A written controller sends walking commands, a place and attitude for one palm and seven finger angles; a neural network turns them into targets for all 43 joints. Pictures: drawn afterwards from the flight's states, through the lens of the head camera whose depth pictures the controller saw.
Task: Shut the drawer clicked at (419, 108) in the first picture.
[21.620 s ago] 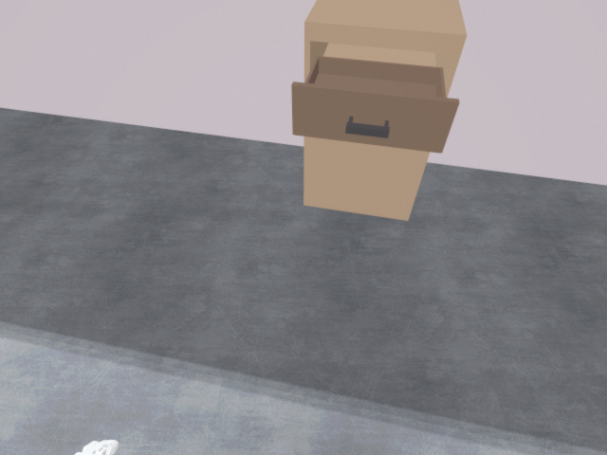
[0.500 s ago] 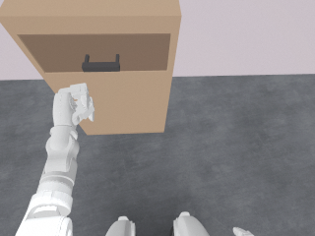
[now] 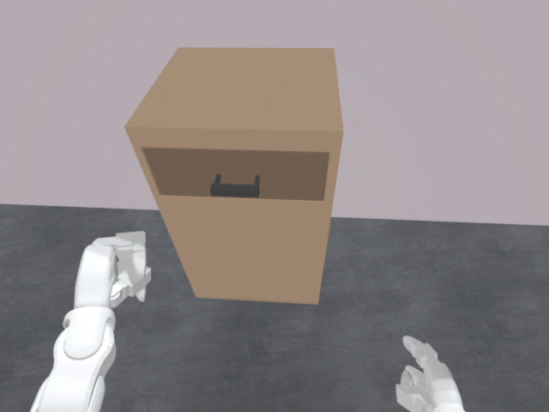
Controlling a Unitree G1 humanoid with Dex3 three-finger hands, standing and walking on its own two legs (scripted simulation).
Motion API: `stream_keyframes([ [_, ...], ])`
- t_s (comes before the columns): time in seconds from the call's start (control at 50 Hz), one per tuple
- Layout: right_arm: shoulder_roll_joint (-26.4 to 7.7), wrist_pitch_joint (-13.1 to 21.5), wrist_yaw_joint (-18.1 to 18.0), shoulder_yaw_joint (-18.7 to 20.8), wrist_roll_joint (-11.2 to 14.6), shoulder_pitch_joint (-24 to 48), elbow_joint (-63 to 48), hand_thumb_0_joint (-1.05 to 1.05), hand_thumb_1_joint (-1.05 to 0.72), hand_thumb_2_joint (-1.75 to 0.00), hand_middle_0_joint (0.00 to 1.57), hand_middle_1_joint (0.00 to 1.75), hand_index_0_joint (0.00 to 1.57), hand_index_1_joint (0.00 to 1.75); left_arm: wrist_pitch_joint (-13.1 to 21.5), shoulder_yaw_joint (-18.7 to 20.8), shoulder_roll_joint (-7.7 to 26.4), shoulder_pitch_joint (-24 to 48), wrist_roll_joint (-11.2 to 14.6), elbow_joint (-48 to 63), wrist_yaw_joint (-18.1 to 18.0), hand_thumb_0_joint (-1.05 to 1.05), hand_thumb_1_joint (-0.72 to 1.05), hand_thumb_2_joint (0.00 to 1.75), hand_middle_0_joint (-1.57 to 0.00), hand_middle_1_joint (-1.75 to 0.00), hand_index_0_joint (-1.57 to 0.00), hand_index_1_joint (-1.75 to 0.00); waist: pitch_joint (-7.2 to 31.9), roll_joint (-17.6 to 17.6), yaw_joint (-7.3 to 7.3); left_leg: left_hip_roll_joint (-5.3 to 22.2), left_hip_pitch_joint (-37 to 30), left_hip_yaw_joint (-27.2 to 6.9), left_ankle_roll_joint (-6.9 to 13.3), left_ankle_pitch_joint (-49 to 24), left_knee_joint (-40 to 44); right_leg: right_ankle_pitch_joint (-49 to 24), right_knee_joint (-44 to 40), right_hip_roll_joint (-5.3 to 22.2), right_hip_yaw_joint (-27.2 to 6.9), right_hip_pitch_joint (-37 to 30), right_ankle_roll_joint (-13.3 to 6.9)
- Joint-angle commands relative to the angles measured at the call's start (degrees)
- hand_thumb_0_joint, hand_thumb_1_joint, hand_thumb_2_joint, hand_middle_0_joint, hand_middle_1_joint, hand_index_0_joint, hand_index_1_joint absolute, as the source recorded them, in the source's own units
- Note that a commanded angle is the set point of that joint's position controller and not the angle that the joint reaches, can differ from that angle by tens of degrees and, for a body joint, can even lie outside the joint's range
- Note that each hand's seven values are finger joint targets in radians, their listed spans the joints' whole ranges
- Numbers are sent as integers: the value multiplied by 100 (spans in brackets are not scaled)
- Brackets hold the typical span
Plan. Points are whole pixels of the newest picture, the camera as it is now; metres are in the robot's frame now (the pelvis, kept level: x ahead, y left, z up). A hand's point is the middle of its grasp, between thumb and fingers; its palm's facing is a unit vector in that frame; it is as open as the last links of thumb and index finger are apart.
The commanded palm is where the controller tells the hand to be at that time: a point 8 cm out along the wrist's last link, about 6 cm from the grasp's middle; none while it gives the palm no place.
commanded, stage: draw the hand back to the body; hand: left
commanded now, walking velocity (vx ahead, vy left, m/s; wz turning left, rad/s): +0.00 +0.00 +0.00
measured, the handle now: (236, 184) +0.64 +0.15 -0.09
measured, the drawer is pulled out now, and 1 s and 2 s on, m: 0.00 0.00 0.00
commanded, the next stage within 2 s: step back with the hand held close in 0.54 s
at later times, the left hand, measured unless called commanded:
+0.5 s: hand (39, 317) +0.17 +0.25 +0.17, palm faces +0.43 -0.80 -0.41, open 3.2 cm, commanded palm +0.13 +0.28 +0.18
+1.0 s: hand (42, 329) +0.17 +0.25 +0.16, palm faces +0.29 -0.81 -0.51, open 3.2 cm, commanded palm +0.11 +0.29 +0.18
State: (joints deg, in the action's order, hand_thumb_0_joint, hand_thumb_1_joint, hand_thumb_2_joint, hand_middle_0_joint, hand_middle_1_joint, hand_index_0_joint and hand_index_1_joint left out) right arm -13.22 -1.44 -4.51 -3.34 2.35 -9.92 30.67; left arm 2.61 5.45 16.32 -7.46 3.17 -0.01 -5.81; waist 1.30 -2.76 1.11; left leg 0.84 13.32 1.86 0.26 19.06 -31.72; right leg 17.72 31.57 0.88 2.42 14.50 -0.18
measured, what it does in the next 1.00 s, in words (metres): stands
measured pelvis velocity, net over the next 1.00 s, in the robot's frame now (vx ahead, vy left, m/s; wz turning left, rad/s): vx -0.02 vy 0.01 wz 0.00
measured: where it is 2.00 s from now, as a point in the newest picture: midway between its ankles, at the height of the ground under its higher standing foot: outside the picture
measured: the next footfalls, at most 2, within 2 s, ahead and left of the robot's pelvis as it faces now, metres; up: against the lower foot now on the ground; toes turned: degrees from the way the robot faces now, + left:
none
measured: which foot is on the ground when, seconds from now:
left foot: down 0.00-1.00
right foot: down 0.00-1.00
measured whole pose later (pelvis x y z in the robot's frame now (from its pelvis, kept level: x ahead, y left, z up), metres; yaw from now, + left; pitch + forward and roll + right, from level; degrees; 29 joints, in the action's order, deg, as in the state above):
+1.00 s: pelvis -0.02 +0.01 +0.01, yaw +0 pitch +1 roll +0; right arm -13.9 0.4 -4.5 1.0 0.2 -10.9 32.9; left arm 10.7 19.5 21.7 -36.8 2.6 29.7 -6.1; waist -1.9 -2.3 0.0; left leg -0.2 12.7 2.3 1.4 13.1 -25.0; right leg 11.1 23.7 1.7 2.0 13.4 1.1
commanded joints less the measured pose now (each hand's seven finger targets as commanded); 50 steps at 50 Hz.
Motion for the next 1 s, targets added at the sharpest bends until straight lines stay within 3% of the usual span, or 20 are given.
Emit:
stream_keyframes([
  [0.0,-572,428,-58,240,-105,612,-753,0,-90,-90,20,30,20,30,321,505,802,614,41,1965,-36,0,90,90,-140,-160,-140,-160,630,2,4,-10,-654,-102,154,-1570,796,-1552,-775,-52,-22,-679,-113],
  [0.08,-544,577,-19,246,-170,645,-697,0,-90,-90,20,30,20,30,335,880,999,-73,52,2641,-31,0,90,90,-140,-160,-140,-160,570,34,96,-4,-797,-105,145,-1871,929,-1786,-917,-58,-19,-951,-117],
  [0.12,-510,641,-5,251,-196,649,-673,0,-90,-90,20,30,20,30,356,1032,1041,-445,51,2965,-44,0,90,90,-140,-160,-140,-160,605,-142,140,-3,-880,-100,131,-2031,951,-1890,-932,-50,-8,-1037,-116],
  [0.18,-513,739,14,270,-219,685,-646,0,-90,-90,20,30,20,30,365,1212,1091,-881,78,3332,-39,0,90,90,-140,-160,-140,-160,296,-20,150,5,-824,-90,146,-1919,984,-1811,-1062,-54,-26,-984,-96],
  [0.24,-494,832,25,307,-232,647,-618,0,-90,-90,20,30,20,30,439,1476,1185,-1320,73,3715,-61,0,90,90,-140,-160,-140,-160,405,0,192,13,-882,-86,150,-2014,948,-1884,-1036,-48,-9,-1051,-85],
  [0.3,-492,956,19,319,-223,648,-612,0,-90,-90,20,30,20,30,518,1672,1260,-1698,80,4062,-74,0,90,90,-140,-160,-140,-160,293,-189,237,16,-837,-108,132,-1944,951,-1784,-1060,-52,-14,-1032,-98],
  [0.34,-481,1017,7,350,-219,640,-597,0,-90,-90,20,30,20,30,558,1898,1357,-2026,91,4176,-99,0,90,90,-140,-160,-140,-160,312,36,287,32,-830,-108,147,-1984,918,-1842,-1047,-61,-10,-1041,-88],
  [0.38,-503,1018,-4,348,-222,617,-493,0,-90,-90,20,30,20,30,501,1591,1009,-1982,85,3680,-46,0,90,90,-140,-160,-140,-160,-251,159,182,35,-700,-96,145,-1633,976,-1489,-1194,-69,-6,-745,-69],
  [0.4,-526,1012,-17,379,-210,597,-489,0,-90,-90,20,30,20,30,510,1549,974,-1876,88,3633,-47,0,90,90,-140,-160,-140,-160,-279,258,160,43,-718,-81,170,-1489,976,-1326,-1241,-56,-25,-678,-52],
  [0.46,-569,1055,-66,408,-221,607,-466,0,-90,-90,20,30,20,30,575,1592,1075,-1680,43,3674,-80,0,90,90,-140,-160,-140,-160,-236,112,183,11,-767,-108,183,-1219,1016,-955,-1314,-60,-54,-629,-68],
  [0.54,-526,1169,-92,390,-245,594,-471,0,-90,-90,20,30,20,30,658,1729,1241,-1698,18,3966,-146,0,90,90,-140,-160,-140,-160,227,-22,267,-9,-870,-113,190,-1494,1003,-1292,-1150,-16,-65,-938,-85],
  [0.64,-496,1219,-86,364,-247,631,-428,0,-90,-90,20,30,20,30,650,1759,1203,-1747,26,3900,-143,0,90,90,-140,-160,-140,-160,-28,-74,281,5,-767,-135,148,-1513,1043,-1306,-1181,-39,-73,-922,-101],
  [0.66,-594,1078,-50,310,-220,543,-690,0,-90,-90,20,30,20,30,992,2796,2196,-673,-4,4303,-204,0,90,90,-140,-160,-140,-160,-732,-346,36,45,-207,-259,203,-927,1066,-1236,-1557,212,-593,-441,-100],
  [0.68,-546,983,-49,397,-255,561,-462,0,-90,-90,20,30,20,30,999,2404,1595,-1595,-12,3653,-152,0,90,90,-140,-160,-140,-160,-622,175,4,73,-155,-311,228,-913,918,-1128,-1626,331,-603,-300,-111],
  [0.7,-563,871,-13,449,-271,517,-482,0,-90,-90,20,30,20,30,978,2095,1196,-2211,-15,3374,-94,0,90,90,-140,-160,-140,-160,-452,337,-12,84,-312,-288,242,-1093,838,-1173,-1638,360,-618,-262,-107],
  [0.72,-604,790,20,474,-289,519,-515,0,-90,-90,20,30,20,30,1006,1908,1057,-2348,-23,3516,-57,0,90,90,-140,-160,-140,-160,-313,260,-51,117,-324,-250,232,-1219,824,-1277,-1585,380,-568,-291,-92],
  [0.76,-634,709,23,526,-315,557,-573,0,-90,-90,20,30,20,30,1103,1908,1106,-2477,-35,3751,-56,0,90,90,-140,-160,-140,-160,-40,65,-48,124,-279,-238,225,-1491,936,-1583,-1415,346,-395,-468,-61],
  [0.84,-655,562,-2,603,-274,501,-694,0,-90,-90,20,30,20,30,1195,2141,1357,-2803,-13,4040,-141,0,90,90,-140,-160,-140,-160,654,59,-46,193,-255,-300,219,-2225,993,-2202,-987,258,-218,-882,13],
  [0.86,-654,541,-37,614,-276,555,-706,0,-90,-90,20,30,20,30,1202,2272,1491,-2846,2,4095,-166,0,90,90,-140,-160,-140,-160,743,-9,-13,197,-250,-301,213,-2423,988,-2389,-918,255,-201,-938,22],
  [0.98,-624,447,-96,666,-230,518,-785,0,-90,-90,20,30,20,30,1202,2296,1503,-2977,33,4219,-213,0,90,90,-140,-160,-140,-160,882,-9,-34,268,-128,-346,197,-2881,899,-2768,-614,205,-168,-931,80],
])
